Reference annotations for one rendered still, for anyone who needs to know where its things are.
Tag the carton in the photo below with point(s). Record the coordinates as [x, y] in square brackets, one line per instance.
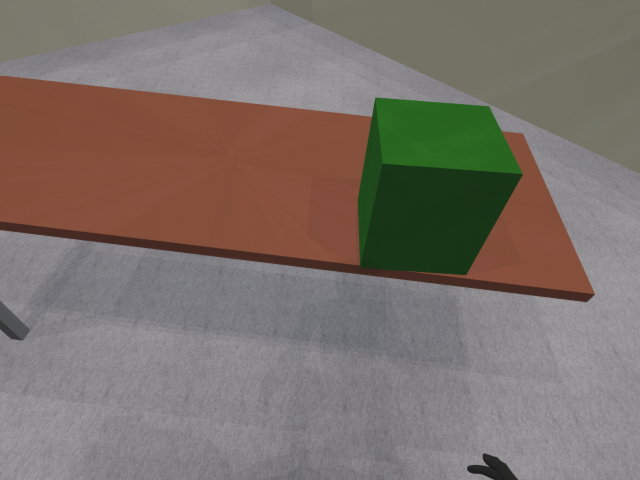
[435, 180]

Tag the robot right hand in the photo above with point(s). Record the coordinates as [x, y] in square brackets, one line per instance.
[497, 469]

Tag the table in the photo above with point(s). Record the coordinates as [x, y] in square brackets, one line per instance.
[235, 180]

